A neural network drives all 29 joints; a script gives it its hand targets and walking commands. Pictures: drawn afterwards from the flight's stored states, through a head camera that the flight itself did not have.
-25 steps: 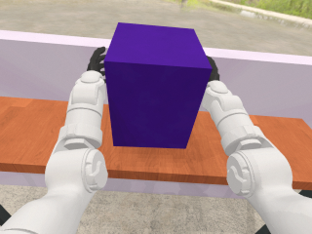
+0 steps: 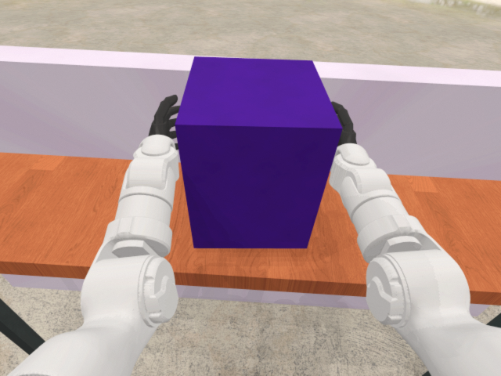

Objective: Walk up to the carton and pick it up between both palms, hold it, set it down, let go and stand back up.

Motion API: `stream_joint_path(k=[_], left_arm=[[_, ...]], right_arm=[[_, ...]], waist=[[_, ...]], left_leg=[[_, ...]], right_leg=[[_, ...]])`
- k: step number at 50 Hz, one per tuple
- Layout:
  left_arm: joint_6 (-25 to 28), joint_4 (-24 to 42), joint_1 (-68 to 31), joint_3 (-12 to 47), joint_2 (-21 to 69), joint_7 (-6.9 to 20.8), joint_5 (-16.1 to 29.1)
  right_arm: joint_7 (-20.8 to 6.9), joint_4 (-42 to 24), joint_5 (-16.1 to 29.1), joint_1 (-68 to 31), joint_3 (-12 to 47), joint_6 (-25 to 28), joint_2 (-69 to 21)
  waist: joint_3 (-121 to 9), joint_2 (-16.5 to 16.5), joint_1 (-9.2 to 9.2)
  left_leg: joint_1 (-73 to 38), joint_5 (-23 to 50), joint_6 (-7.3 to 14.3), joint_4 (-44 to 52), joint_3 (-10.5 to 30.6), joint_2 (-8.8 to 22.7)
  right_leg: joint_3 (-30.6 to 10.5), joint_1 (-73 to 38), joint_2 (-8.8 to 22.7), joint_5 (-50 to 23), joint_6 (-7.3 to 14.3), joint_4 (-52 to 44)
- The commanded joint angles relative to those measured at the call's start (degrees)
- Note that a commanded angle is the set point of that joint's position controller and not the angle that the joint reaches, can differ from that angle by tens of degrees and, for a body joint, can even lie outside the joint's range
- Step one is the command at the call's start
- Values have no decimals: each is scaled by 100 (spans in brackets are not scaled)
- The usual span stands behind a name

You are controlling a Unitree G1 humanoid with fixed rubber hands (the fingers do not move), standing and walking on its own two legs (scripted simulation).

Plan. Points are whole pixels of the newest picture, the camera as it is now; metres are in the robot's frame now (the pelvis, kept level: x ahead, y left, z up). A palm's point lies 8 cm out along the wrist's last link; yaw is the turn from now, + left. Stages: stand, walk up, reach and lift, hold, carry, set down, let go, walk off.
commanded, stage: set down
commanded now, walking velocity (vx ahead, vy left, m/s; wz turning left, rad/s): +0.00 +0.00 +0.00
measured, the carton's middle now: (252, 155) +0.43 +0.03 +0.17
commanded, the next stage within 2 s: none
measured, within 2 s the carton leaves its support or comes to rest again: rests again in 1.10 s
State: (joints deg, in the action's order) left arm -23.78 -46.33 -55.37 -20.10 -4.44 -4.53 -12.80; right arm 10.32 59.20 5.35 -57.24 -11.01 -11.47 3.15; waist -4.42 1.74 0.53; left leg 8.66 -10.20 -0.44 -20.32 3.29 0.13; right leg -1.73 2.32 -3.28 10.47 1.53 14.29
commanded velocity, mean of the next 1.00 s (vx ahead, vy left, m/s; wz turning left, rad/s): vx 0.00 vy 0.00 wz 0.00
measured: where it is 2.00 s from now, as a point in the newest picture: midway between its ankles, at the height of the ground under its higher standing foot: outside the picture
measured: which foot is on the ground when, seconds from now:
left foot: down 0.00-1.00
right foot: down 0.00-1.00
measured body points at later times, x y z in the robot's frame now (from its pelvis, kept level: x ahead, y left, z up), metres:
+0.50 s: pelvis +0.00 +0.00 +0.00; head -0.03 +0.02 +0.45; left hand +0.42 +0.18 +0.18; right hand +0.44 -0.11 +0.18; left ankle +0.01 +0.12 -0.75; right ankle -0.03 -0.10 -0.75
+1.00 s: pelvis +0.00 +0.00 +0.00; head -0.02 +0.02 +0.45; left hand +0.42 +0.19 +0.15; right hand +0.43 -0.11 +0.15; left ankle +0.01 +0.12 -0.75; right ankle -0.03 -0.10 -0.75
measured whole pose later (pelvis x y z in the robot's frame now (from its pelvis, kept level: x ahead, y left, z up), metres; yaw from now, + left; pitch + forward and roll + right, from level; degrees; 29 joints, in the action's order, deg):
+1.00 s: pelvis +0.00 +0.00 +0.00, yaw -1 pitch +0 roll -1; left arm -16.5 -47.2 -50.6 -25.8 -0.7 -2.4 -18.0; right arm 6.3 56.4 -9.7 -51.2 -24.5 -4.4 -2.7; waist -2.5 2.8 3.2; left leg 9.5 -8.6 -0.4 -18.1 1.0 0.5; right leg -0.8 4.6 -2.7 9.8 1.5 14.4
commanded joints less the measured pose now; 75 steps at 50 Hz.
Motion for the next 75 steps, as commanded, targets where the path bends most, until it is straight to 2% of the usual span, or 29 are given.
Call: stream_joint_path(k=[1,4,5,7,11,13,14,15,16,17,18,21,22,23,24,26,30,33,36,39,47,52,56,60,64,65,67,72,75], left_arm=[[366,459,-3807,1574,3810,770,533],[329,174,-3572,1186,3500,924,333],[381,258,-3690,1207,3452,931,335],[426,256,-3716,1245,3517,899,334],[664,850,-4222,1829,3996,690,612],[730,847,-4318,2101,4223,598,765],[774,946,-4404,2210,4324,556,808],[758,772,-4309,2057,4216,519,676],[727,590,-4124,1822,4030,512,567],[685,412,-4112,1716,3933,543,524],[632,239,-3946,1544,3824,587,414],[549,-103,-3504,1075,3409,728,120],[526,-222,-3350,849,3249,790,42],[540,-140,-3339,854,3273,848,71],[566,-173,-3358,801,3249,889,20],[662,14,-3502,979,3508,891,119],[947,415,-3779,1144,3704,801,206],[999,455,-3729,1006,3583,792,58],[911,164,-3376,980,3506,839,-19],[826,71,-3108,907,3438,865,-109],[904,304,-3119,921,3421,929,-203],[1049,485,-3190,1043,3563,864,-218],[1191,605,-3286,1151,3718,708,-316],[1155,535,-2986,1213,3756,685,-315],[1047,290,-2610,822,3516,793,-516],[1029,186,-2603,626,3414,851,-563],[1060,129,-2626,571,3382,929,-543],[1354,224,-2822,549,3415,915,-575],[1423,414,-2801,689,3527,844,-659]], right_arm=[[-750,-1690,178,-5240,1280,480,-3393],[-710,-1572,21,-5093,1152,392,-3360],[-730,-1426,-39,-4931,1004,375,-3331],[-792,-1565,-36,-5123,978,459,-3310],[-894,-1847,-19,-5280,1046,703,-3447],[-913,-1981,-70,-5370,1061,782,-3491],[-922,-2077,-62,-5431,1102,820,-3549],[-949,-1759,-99,-5257,1018,759,-3488],[-979,-1465,-177,-5048,906,666,-3411],[-993,-1279,-328,-4944,664,614,-3295],[-992,-1176,-367,-4832,644,571,-3258],[-1028,-838,-570,-4468,360,472,-3100],[-1040,-796,-647,-4441,322,450,-3105],[-1041,-817,-705,-4344,237,469,-3084],[-1042,-1070,-748,-4486,301,521,-3185],[-1046,-1375,-791,-4675,318,694,-3283],[-1086,-1823,-801,-4889,704,998,-3639],[-1142,-1682,-910,-4693,716,1021,-3637],[-1145,-1601,-1047,-4510,599,1053,-3448],[-1161,-1558,-1125,-4365,443,1095,-3297],[-1222,-1235,-1484,-3917,-48,1191,-3151],[-1332,-1389,-1684,-3893,-124,1405,-3251],[-1452,-1310,-1786,-3866,-152,1577,-3253],[-1486,-1392,-1816,-3824,-93,1654,-3159],[-1482,-1206,-1891,-3518,-142,1559,-3123],[-1485,-1137,-1931,-3471,-217,1504,-3129],[-1476,-1290,-2074,-3524,-322,1504,-3181],[-1547,-1487,-2237,-3526,-287,1663,-3351],[-1577,-1314,-2318,-3228,-359,1725,-3348]], waist=[[-2961,-352,-16],[-2557,-137,49],[-2524,-262,-23],[-2763,-332,99],[-3671,-735,43],[-3952,-804,-56],[-4117,-891,-20],[-3797,-916,1],[-3316,-793,75],[-3074,-699,-44],[-2867,-644,69],[-2350,-482,100],[-2180,-273,173],[-2212,-219,57],[-2405,-191,163],[-2909,-256,92],[-3757,-210,286],[-3533,-206,344],[-3223,-210,333],[-2976,-240,352],[-2745,-335,123],[-3044,-433,228],[-3370,-748,329],[-3393,-585,370],[-2558,-276,368],[-2372,-113,390],[-2327,54,361],[-2763,-21,476],[-2812,-352,402]], left_leg=[[-1643,2461,-190,-234,-372,-122],[-1230,1990,-39,-21,-423,-144],[-1151,1941,-101,13,-427,-139],[-1285,2171,-166,-42,-460,-126],[-1989,3032,-439,-376,-413,-45],[-2171,3087,-499,-482,-368,-20],[-2220,3068,-504,-489,-351,-10],[-2213,2839,-483,-432,-346,0],[-2048,2545,-415,-325,-381,10],[-1919,2208,-359,-210,-386,27],[-1788,2024,-305,-129,-424,26],[-1305,1727,-213,31,-512,-30],[-1138,1631,-117,109,-546,-50],[-1100,1660,-113,162,-556,-59],[-1036,1724,-85,151,-606,-91],[-1098,2084,-160,55,-603,-93],[-1352,2837,-205,-172,-667,-96],[-1089,2517,-152,-34,-716,-102],[-974,2203,-147,25,-736,-82],[-1133,2379,-189,-23,-769,-50],[-1311,2245,-232,60,-813,-28],[-1444,2478,-283,-28,-850,17],[-1694,2798,-396,-145,-886,62],[-1714,2790,-357,-169,-886,100],[-1204,2080,-140,93,-949,33],[-974,1659,-41,253,-976,9],[-594,1269,30,409,-994,-22],[-648,1576,-23,374,-1078,-30],[-1163,2150,-169,195,-1078,12]], right_leg=[[348,-304,15,-2398,-357,89],[300,-547,112,-2450,-474,108],[318,-518,115,-2423,-460,138],[327,-462,86,-2352,-398,111],[451,-54,-52,-2338,-232,131],[479,203,-66,-2199,-189,65],[483,290,-61,-2065,-157,67],[473,441,-47,-1738,-130,3],[448,541,-17,-1434,-130,-61],[440,595,24,-1189,-158,-123],[415,476,56,-1108,-168,-132],[384,168,121,-1229,-265,-54],[351,-58,148,-1366,-333,-42],[354,-200,150,-1598,-377,0],[331,-373,173,-1815,-391,44],[369,-506,132,-2323,-394,174],[430,-696,74,-3035,-387,312],[396,-905,133,-3187,-456,434],[384,-786,158,-2754,-402,316],[456,-607,131,-2562,-362,232],[565,-288,132,-1981,-347,120],[622,-150,138,-1822,-279,102],[681,74,94,-1607,-165,87],[704,157,59,-1448,-146,63],[605,-115,175,-1366,-275,47],[557,-236,222,-1173,-332,7],[542,-483,266,-1244,-397,67],[542,-667,242,-1705,-391,197],[610,-375,195,-1664,-325,181]])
